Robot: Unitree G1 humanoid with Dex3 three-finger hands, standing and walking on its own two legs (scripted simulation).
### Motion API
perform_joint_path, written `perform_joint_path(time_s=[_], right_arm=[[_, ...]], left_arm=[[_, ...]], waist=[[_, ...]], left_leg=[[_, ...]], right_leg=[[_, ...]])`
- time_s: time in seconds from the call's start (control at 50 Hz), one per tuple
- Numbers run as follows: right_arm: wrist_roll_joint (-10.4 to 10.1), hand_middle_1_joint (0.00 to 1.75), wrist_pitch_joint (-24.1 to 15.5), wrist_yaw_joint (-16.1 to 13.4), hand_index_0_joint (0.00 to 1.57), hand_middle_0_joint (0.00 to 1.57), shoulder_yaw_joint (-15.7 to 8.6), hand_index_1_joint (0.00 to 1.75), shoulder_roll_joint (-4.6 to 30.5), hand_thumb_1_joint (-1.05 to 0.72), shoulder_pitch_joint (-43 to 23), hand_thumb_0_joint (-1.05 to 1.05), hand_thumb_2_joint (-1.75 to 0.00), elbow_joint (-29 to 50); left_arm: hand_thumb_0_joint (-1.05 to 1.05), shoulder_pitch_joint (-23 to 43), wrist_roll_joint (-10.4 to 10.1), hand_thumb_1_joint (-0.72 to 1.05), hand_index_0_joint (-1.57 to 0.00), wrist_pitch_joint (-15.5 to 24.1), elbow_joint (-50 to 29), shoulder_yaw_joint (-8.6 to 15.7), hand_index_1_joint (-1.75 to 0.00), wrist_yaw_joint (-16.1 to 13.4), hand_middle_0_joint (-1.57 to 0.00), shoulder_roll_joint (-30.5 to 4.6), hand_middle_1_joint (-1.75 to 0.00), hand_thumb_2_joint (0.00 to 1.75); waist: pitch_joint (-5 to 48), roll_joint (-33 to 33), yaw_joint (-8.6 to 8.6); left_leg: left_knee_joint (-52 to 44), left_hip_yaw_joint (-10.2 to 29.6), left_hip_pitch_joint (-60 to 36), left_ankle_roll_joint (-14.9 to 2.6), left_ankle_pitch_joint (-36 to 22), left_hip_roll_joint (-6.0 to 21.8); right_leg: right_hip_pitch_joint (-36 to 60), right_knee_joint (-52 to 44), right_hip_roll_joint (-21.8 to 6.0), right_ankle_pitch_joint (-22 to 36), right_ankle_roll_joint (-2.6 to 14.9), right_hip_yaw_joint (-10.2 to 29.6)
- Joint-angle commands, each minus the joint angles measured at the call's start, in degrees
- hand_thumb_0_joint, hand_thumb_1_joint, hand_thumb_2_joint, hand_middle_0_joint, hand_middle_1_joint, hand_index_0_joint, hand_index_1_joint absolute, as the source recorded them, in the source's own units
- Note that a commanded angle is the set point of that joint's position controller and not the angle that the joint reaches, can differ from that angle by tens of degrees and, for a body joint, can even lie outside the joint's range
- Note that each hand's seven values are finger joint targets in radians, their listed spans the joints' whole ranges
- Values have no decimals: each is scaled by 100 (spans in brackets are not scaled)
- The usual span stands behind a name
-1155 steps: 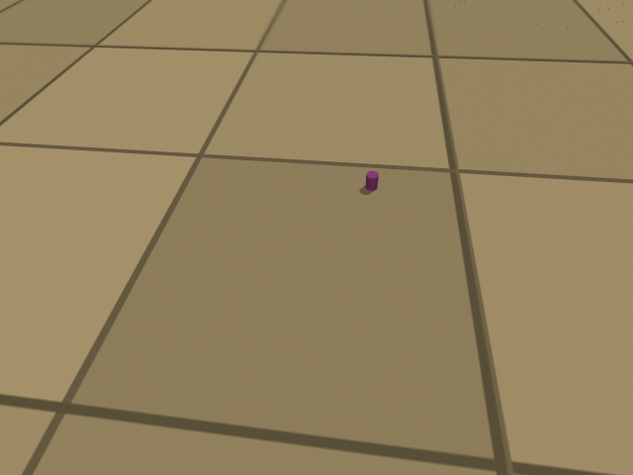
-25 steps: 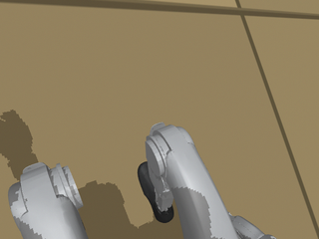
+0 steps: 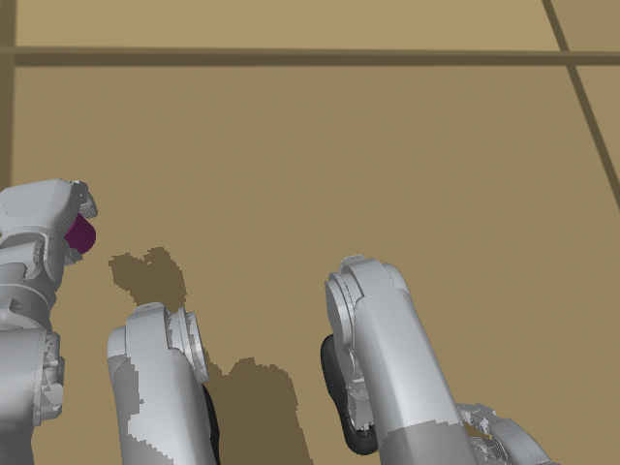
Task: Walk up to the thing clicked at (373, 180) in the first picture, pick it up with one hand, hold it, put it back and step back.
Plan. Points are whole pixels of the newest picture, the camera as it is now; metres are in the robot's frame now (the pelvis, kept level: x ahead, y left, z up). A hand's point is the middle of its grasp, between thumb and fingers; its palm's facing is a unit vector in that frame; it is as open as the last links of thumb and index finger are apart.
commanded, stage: settle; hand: left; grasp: from above
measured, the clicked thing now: (63, 229) +0.46 +0.27 -0.18
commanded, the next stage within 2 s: lift in 0.04 s
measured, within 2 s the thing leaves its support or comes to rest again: neither
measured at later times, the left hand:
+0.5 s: hand (17, 229) +0.43 +0.28 -0.08, palm faces -0.45 -0.08 -0.89, open 8.0 cm
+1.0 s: hand out of the picture +0.36 +0.28 +0.10, palm faces -0.40 -0.11 -0.91, open 7.9 cm
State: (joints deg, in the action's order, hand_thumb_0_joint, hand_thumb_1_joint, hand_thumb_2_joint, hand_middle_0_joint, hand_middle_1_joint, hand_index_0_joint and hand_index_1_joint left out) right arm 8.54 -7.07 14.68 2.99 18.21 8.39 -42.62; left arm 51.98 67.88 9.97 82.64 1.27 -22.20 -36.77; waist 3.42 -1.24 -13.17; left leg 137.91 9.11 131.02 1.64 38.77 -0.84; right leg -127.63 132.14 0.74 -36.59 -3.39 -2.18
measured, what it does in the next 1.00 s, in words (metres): rises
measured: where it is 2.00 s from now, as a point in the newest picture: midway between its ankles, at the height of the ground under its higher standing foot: (282, 442)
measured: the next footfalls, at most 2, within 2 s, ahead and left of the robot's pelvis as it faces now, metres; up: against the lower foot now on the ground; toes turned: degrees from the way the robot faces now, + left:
none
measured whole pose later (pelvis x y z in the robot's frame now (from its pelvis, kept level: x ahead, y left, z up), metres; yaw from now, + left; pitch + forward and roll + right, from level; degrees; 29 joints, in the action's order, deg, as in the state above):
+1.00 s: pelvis +0.00 +0.00 +0.19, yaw +5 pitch +28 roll -4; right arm -1.1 2.5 1.0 -1.6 14.1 8.3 -37.3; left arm 24.8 57.2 -0.7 40.7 -6.5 -6.7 -28.1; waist 11.8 -2.8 -4.7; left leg 103.1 4.3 96.0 0.5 35.4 0.6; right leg -93.9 99.4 -1.0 -33.8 -2.8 -0.4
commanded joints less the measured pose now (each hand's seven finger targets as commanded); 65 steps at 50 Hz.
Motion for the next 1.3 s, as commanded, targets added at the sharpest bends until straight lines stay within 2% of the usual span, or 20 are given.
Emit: perform_joint_path(time_s=[0.0, 0.02, 0.12, 0.14, 0.16, 0.18, 0.3, 0.34, 0.36, 0.42, 0.48, 0.5, 0.54, 0.66, 0.96, 1.04, 1.06, 1.12, 1.14, 1.28], right_arm=[[-41, 30, 11, -288, 20, 20, -468, 30, 1323, -91, 1017, 0, -91, 136], [-58, 30, 34, -318, 20, 20, -471, 30, 1264, -91, 1033, 0, -90, 121], [-107, 30, 134, -459, 20, 20, -551, 30, 1246, -94, 1129, 0, -92, 81], [-122, 30, 157, -481, 20, 20, -584, 30, 1234, -90, 1137, 0, -90, 91], [-141, 30, 171, -499, 20, 20, -600, 30, 1264, -94, 1159, 0, -91, 74], [-147, 30, 192, -513, 20, 20, -608, 30, 1231, -92, 1178, 0, -91, 62], [-303, 30, 315, -594, 20, 20, -725, 30, 1208, -92, 1320, 0, -91, 70], [-357, 30, 372, -633, 20, 20, -766, 30, 1171, -92, 1325, 0, -91, 135], [-410, 30, 403, -660, 20, 20, -797, 30, 1213, -92, 1305, 0, -91, 171], [-478, 30, 506, -721, 20, 20, -845, 30, 1170, -92, 1262, 0, -91, 365], [-540, 30, 601, -794, 20, 20, -851, 30, 1110, -92, 1151, 0, -91, 571], [-558, 30, 624, -826, 20, 20, -840, 30, 1033, -92, 1177, 0, -91, 585], [-621, 30, 656, -901, 20, 20, -867, 30, 1032, -92, 1120, 0, -91, 660], [-756, 30, 728, -1076, 20, 20, -921, 30, 954, -92, 919, 0, -91, 814], [-988, 30, 782, -1538, 20, 20, -865, 30, 648, -92, 441, 0, -91, 958], [-1043, 30, 779, -1647, 20, 20, -803, 30, 556, -92, 359, 0, -91, 948], [-1053, 30, 773, -1675, 20, 20, -791, 30, 522, -92, 357, 0, -91, 954], [-1085, 30, 738, -1748, 20, 20, -764, 30, 475, -92, 349, 0, -91, 907], [-1090, 30, 719, -1766, 20, 20, -750, 30, 439, -93, 363, 0, -91, 901], [-1116, 30, 569, -1859, 20, 20, -745, 30, 352, -93, 460, 0, -91, 870]], left_arm=[[0, 1894, 116, 56, -97, 163, -960, 299, -61, -260, -94, -1506, -64, 54], [0, 1943, 134, 56, -97, 182, -1216, 350, -61, -303, -94, -1536, -64, 57], [0, 1920, 178, 63, -105, 45, -1284, 381, -65, -441, -100, -1495, -69, 55], [0, 1753, 146, 55, -97, -7, -1166, 360, -57, -431, -92, -1396, -61, 59], [0, 1819, 123, 60, -102, -56, -1194, 409, -62, -434, -97, -1478, -66, 51], [0, 1739, 78, 62, -101, -120, -1182, 325, -61, -414, -97, -1300, -65, 56], [0, 1573, -362, 62, -100, -413, -1605, 197, -66, 118, -97, -1134, -69, 62], [0, 1408, -425, 56, -96, -437, -1827, 75, -69, 361, -92, -977, -73, 65], [0, 1392, -428, 57, -97, -410, -2002, 168, -69, 451, -93, -1126, -73, 65], [0, 1020, -424, 56, -96, -371, -2487, 158, -71, 703, -93, -1095, -74, 69], [0, 754, -539, 55, -93, -325, -2885, 183, -75, 851, -88, -1036, -80, 67], [0, 759, -573, 52, -92, -321, -3112, 57, -75, 897, -87, -932, -80, 66], [0, 583, -585, 54, -93, -328, -3401, 198, -74, 940, -89, -1144, -79, 67], [0, 43, -712, 54, -92, -476, -4139, -47, -75, 1090, -87, -796, -80, 66], [0, -1033, -1127, 54, -94, -1113, -5550, -318, -69, 1367, -90, -340, -72, 62], [0, -1452, -1181, 53, -94, -1236, -5593, -260, -68, 1394, -91, -367, -71, 64], [0, -1494, -1186, 52, -93, -1252, -5589, -400, -70, 1427, -91, -206, -72, 64], [0, -1668, -1204, 50, -92, -1284, -5495, -400, -69, 1490, -89, -217, -72, 64], [0, -1722, -1207, 49, -91, -1286, -5432, -548, -71, 1531, -88, -44, -74, 65], [0, -1988, -1269, 48, -90, -1216, -5225, -627, -72, 1582, -86, 114, -75, 62]], waist=[[3492, -1176, -117], [3852, -1372, -18], [4186, -1444, 61], [4235, -1431, 88], [4188, -1443, 98], [4182, -1434, 95], [4391, -1306, 183], [4391, -1305, 227], [4273, -1296, 257], [4379, -1157, 371], [4183, -958, 399], [4215, -925, 410], [4278, -856, 520], [4298, -1008, 638], [3667, -869, 722], [3364, -607, 804], [3276, -590, 767], [2900, -370, 803], [2768, -337, 761], [2396, -142, 874]], left_leg=[[-1541, -728, -2307, -276, -268, -146], [-1620, -749, -2540, -261, -430, -139], [-1753, -802, -2775, -280, -693, -105], [-1820, -801, -2859, -276, -715, -106], [-1859, -803, -2841, -288, -686, -111], [-1914, -813, -2859, -287, -734, -106], [-2167, -809, -3180, -309, -1016, -101], [-2302, -789, -3327, -301, -903, -82], [-2411, -710, -3255, -301, -708, -101], [-2575, -726, -3531, -301, -812, -87], [-2825, -727, -3380, -329, -536, -118], [-2867, -805, -3395, -350, -491, -107], [-3048, -785, -3515, -355, -380, -114], [-3736, -625, -4343, -304, -340, -48], [-5670, -521, -6245, -218, -386, 47], [-6175, -599, -6707, -229, -473, 49], [-6294, -637, -6858, -230, -510, 47], [-6650, -669, -7107, -237, -635, 57], [-6748, -700, -7209, -239, -701, 52], [-7462, -819, -7918, -242, -1251, 48]], right_leg=[[1975, -1569, 186, 147, 592, -491], [2088, -1519, 174, 346, 582, -475], [2154, -1597, 142, 690, 586, -468], [2178, -1615, 135, 726, 592, -488], [2087, -1640, 116, 726, 589, -513], [2131, -1668, 111, 815, 587, -528], [2544, -1881, 81, 1124, 566, -489], [2585, -1984, 84, 1028, 576, -474], [2464, -1987, 61, 846, 584, -483], [2769, -2187, 67, 956, 575, -432], [2931, -2443, 80, 643, 570, -392], [3108, -2600, 92, 598, 547, -334], [3236, -2773, 91, 438, 542, -288], [3445, -3133, 86, 526, 538, -301], [5119, -4810, 54, 616, 451, -150], [5831, -5454, 73, 625, 435, -58], [5999, -5621, 88, 653, 435, -36], [6452, -6064, 91, 714, 429, 32], [6578, -6217, 98, 760, 434, 63], [7651, -7153, 107, 1173, 435, 204]])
